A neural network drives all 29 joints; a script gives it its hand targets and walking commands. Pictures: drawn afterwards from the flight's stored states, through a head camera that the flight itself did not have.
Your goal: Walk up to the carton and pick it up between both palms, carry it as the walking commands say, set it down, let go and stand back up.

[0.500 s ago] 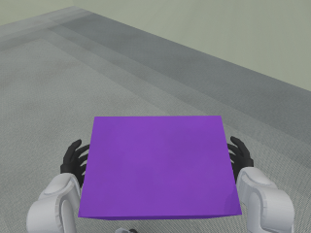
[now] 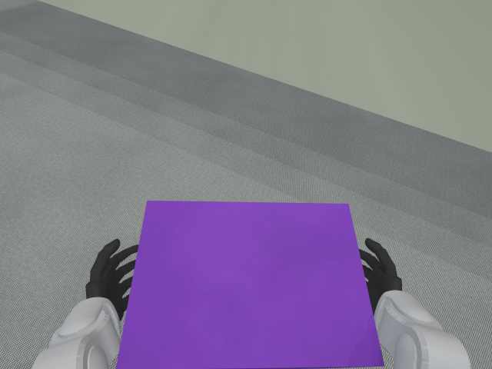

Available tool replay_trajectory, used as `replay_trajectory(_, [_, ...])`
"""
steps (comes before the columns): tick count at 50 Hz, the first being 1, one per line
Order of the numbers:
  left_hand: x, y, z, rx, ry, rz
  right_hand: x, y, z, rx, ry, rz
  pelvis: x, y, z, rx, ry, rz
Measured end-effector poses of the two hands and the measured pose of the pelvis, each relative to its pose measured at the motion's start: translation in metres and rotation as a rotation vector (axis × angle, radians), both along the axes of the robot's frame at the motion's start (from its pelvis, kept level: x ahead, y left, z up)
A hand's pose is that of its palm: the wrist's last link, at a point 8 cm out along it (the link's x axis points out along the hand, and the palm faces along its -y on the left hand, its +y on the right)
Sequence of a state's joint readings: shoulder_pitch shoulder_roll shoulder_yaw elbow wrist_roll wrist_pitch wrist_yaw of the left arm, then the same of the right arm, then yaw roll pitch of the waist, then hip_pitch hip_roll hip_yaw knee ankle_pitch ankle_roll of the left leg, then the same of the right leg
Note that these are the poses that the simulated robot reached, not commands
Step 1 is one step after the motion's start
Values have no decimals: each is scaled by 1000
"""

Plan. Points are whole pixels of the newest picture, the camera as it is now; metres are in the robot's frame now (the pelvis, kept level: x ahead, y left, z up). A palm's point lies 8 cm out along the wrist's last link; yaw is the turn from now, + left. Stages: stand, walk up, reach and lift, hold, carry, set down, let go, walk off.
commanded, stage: carry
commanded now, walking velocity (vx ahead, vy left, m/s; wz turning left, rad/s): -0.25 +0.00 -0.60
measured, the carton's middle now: (245, 296) +0.25 +0.02 +0.01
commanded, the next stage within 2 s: none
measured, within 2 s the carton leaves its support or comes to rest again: neither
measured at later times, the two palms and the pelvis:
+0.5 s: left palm out of the picture +0.01 +0.08 +0.07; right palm out of the picture -0.11 -0.26 +0.06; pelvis -0.25 -0.02 +0.00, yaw -18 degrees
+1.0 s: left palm out of the picture -0.13 +0.13 +0.11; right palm out of the picture -0.32 -0.19 +0.13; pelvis -0.44 +0.08 +0.00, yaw -35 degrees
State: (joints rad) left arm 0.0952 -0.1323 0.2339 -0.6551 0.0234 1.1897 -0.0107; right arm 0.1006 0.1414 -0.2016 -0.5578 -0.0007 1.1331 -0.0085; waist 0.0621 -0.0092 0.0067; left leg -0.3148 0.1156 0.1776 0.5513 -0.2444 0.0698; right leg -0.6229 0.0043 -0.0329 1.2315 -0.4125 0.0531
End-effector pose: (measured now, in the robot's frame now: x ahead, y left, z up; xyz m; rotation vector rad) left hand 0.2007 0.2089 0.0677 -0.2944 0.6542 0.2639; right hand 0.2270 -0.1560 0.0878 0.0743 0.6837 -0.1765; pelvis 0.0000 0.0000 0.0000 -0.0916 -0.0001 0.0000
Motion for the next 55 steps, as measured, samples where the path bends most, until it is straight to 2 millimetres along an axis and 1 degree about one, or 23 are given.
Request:
replay_trajectory(3, [-7,-7,17,9,-94,-46,-25,-8,18,-27,-95,-24,-30,1,-1,1,6,-26])
replay_trajectory(5, [-11,-16,21,27,-122,-103,-45,-17,23,-52,-122,-54,-48,3,-3,5,13,-57])
replay_trajectory(7, [-19,-29,18,51,-109,-169,-71,-29,18,-62,-106,-96,-64,4,-6,11,17,-92])
replay_trajectory(10, [-39,-49,10,101,-43,-263,-119,-47,-4,-28,-31,-170,-89,3,-10,18,21,-130])
replay_trajectory(14, [-74,-79,6,147,-7,-342,-187,-70,-34,46,13,-263,-134,-3,-20,41,15,-180])
replay_trajectory(16, [-94,-95,3,151,-19,-363,-219,-82,-44,68,4,-298,-162,-7,-28,44,9,-208])
replay_trajectory(18, [-119,-107,-1,153,1,-381,-250,-93,-50,73,25,-314,-187,-8,-26,37,-11,-218])
replay_trajectory(22, [-170,-119,-11,147,88,-418,-308,-103,-46,71,110,-350,-226,-14,-11,119,-27,-289])
replay_trajectory(24, [-188,-125,-5,131,77,-426,-330,-107,-37,80,96,-385,-243,-16,-6,142,-16,-308])
replay_trajectory(26, [-198,-129,4,126,27,-439,-346,-110,-27,83,43,-408,-261,-15,-5,149,1,-308])
replay_trajectory(30, [-213,-128,25,127,-95,-457,-367,-107,-9,62,-80,-418,-293,-6,-7,153,42,-330])
replay_trajectory(33, [-233,-119,27,144,-127,-468,-386,-97,-5,35,-107,-403,-315,8,-11,157,67,-365])
replay_trajectory(35, [-250,-108,21,145,-113,-472,-403,-87,-9,19,-90,-394,-332,19,-15,160,71,-384])
replay_trajectory(38, [-282,-87,-2,126,-48,-483,-437,-65,-22,-7,-20,-391,-361,38,-22,160,47,-413])
replay_trajectory(41, [-318,-71,-25,92,63,-530,-486,-44,-28,-5,82,-452,-387,51,-16,148,-35,-489])
replay_trajectory(42, [-328,-69,-27,77,93,-546,-504,-38,-28,3,109,-486,-392,55,-12,111,-45,-481])
replay_trajectory(43, [-336,-67,-23,52,93,-547,-518,-33,-23,15,95,-522,-396,58,-8,79,-44,-467])
replay_trajectory(46, [-339,-69,9,-22,-21,-551,-537,-27,10,-7,-33,-563,-412,67,1,23,-19,-484])
replay_trajectory(48, [-335,-74,32,-12,-126,-587,-541,-28,31,-49,-123,-564,-425,75,3,10,-3,-544])
replay_trajectory(50, [-333,-83,45,27,-189,-640,-549,-31,44,-84,-169,-580,-438,81,4,6,19,-604])
replay_trajectory(52, [-337,-94,44,71,-179,-707,-566,-34,42,-103,-144,-607,-450,85,5,4,42,-646])
replay_trajectory(53, [-342,-100,38,92,-149,-743,-577,-36,35,-102,-108,-624,-455,86,4,4,52,-658])
replay_trajectory(55, [-356,-112,20,129,-57,-812,-607,-37,12,-72,-9,-666,-467,87,2,7,64,-676])
